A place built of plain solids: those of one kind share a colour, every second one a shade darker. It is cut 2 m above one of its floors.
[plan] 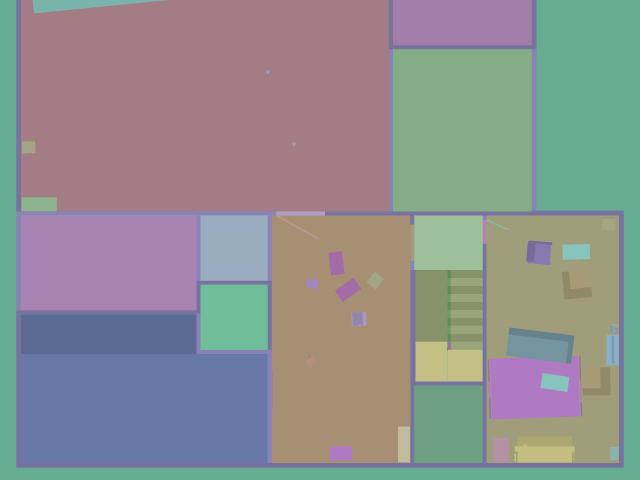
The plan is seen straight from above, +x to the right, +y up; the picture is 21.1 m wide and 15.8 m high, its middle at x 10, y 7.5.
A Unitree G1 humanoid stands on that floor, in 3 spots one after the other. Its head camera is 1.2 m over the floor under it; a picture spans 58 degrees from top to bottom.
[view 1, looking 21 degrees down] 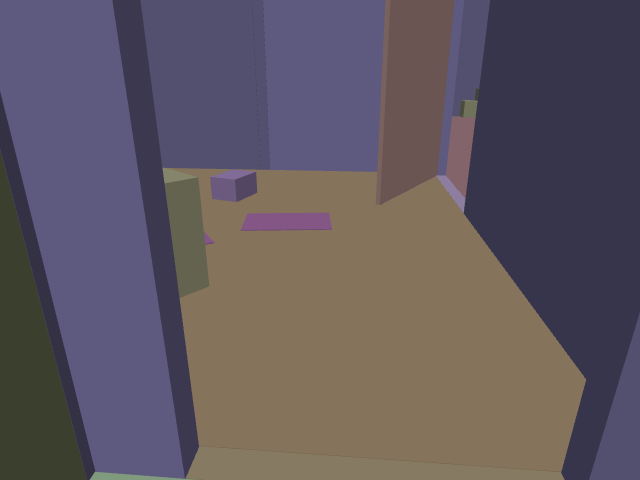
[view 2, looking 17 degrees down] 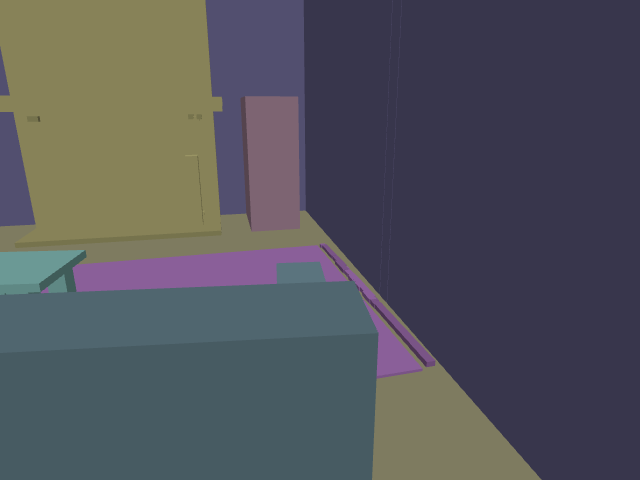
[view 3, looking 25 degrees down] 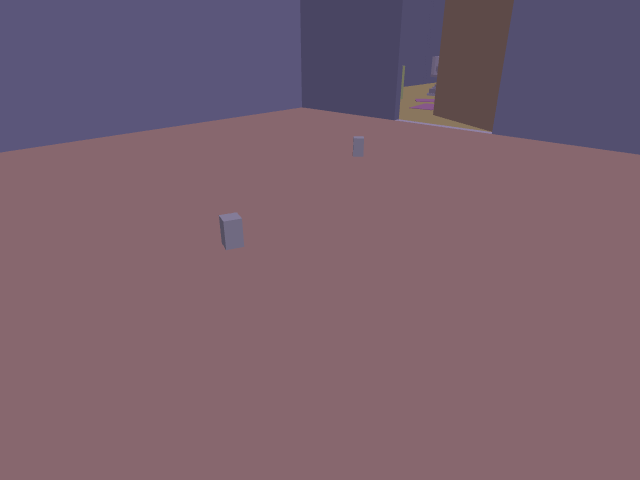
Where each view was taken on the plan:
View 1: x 14.07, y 7.33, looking -175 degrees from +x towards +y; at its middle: floor_entrance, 3.35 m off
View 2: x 16.48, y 5.22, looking -103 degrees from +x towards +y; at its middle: floor_club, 4.10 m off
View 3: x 6.17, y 14.47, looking -47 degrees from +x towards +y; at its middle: floor_gym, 2.84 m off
